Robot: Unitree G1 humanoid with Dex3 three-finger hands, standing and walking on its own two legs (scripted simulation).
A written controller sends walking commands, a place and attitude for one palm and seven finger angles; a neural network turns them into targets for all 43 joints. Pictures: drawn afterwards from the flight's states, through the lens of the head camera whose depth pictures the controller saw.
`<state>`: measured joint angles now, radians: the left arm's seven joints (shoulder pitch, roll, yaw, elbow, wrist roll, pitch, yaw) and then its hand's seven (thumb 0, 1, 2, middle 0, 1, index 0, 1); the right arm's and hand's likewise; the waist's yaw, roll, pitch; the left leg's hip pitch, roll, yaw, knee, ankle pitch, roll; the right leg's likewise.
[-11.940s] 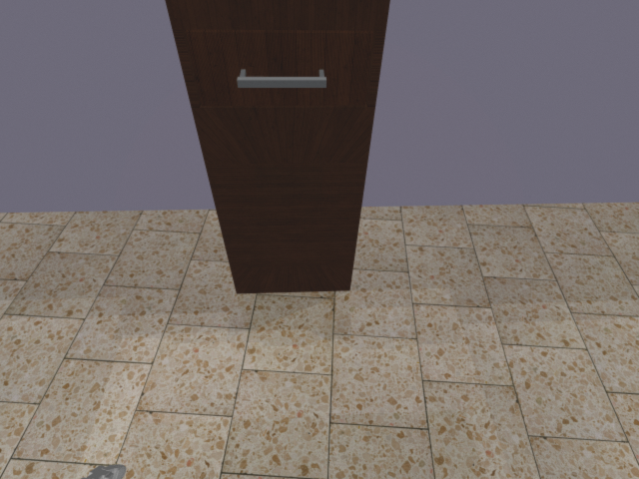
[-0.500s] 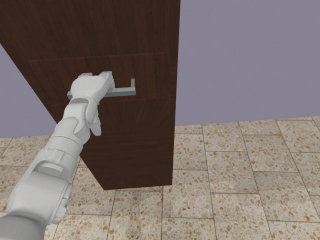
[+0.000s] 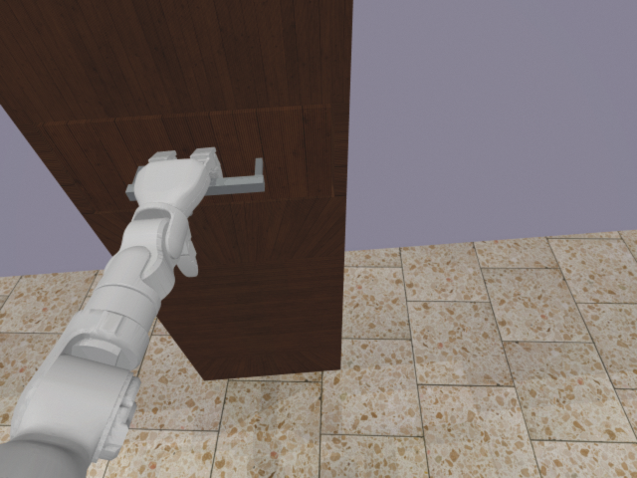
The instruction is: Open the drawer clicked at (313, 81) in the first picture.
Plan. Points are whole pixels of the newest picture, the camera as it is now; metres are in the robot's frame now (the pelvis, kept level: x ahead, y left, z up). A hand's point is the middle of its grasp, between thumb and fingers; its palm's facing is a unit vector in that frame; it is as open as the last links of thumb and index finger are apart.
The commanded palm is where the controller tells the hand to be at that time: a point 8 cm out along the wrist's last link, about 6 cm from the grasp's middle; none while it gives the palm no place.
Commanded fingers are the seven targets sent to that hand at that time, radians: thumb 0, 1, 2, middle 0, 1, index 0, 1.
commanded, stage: lower the fingers behind the handle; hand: left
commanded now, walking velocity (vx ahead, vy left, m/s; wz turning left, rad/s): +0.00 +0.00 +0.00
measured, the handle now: (198, 178) +0.50 +0.17 +0.11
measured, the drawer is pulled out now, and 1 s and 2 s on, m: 0.00 0.00 0.01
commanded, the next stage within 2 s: close the thumb around the handle in 0.10 s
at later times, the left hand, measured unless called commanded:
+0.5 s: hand (183, 215) +0.45 +0.18 +0.09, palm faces +0.01 -0.06 -1.00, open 11.3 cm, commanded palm +0.43 +0.19 +0.15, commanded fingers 0.00 0.40 0.68 -0.36 -1.30 -0.36 -1.30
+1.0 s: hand (194, 217) +0.45 +0.17 +0.08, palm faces -0.01 -0.04 -1.00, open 5.3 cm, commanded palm +0.44 +0.18 +0.15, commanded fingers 0.00 0.90 0.90 -0.40 -1.35 -0.40 -1.35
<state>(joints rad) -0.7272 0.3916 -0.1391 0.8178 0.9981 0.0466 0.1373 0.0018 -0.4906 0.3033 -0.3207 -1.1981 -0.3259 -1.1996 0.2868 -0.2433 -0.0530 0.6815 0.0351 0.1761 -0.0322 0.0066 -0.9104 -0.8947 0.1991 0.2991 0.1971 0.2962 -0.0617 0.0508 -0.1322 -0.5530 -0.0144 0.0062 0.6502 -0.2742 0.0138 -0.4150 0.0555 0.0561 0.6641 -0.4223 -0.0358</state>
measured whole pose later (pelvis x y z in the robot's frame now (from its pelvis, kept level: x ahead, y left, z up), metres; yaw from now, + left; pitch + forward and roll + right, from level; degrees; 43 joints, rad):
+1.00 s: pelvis -0.01 +0.00 +0.00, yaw +1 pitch +10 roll +0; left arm -0.77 0.37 -0.17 0.87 1.00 0.07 0.18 0.01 0.76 0.86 -0.40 -1.34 -0.42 -1.34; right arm 0.29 -0.25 -0.05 0.69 0.04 0.16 -0.04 0.01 -0.91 -0.89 0.20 0.30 0.20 0.30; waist -0.07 0.06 -0.12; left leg -0.57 -0.02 0.00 0.66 -0.27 0.02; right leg -0.43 0.05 0.05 0.68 -0.42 -0.03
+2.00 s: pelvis +0.00 +0.00 +0.00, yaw +0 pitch +10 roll +1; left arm -0.68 0.38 -0.15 0.75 0.99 0.06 0.15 0.01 0.79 0.85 -0.41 -1.34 -0.42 -1.35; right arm 0.27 -0.25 -0.06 0.69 0.04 0.18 -0.03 0.01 -0.91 -0.89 0.20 0.30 0.20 0.30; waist -0.05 0.06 -0.12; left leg -0.55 -0.02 0.00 0.65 -0.28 0.01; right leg -0.41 0.05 0.05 0.67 -0.43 -0.04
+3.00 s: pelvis +0.00 -0.01 +0.00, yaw +0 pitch +7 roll +1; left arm -0.42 0.38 -0.16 0.42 0.96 0.11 0.11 0.02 0.77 0.81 -0.36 -1.34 -0.40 -1.33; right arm 0.21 -0.25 -0.05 0.66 0.03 0.18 -0.03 0.01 -0.91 -0.89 0.20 0.30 0.20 0.30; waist 0.00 0.06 -0.11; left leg -0.47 -0.02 0.01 0.61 -0.27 0.00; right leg -0.34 0.05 0.05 0.65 -0.43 -0.05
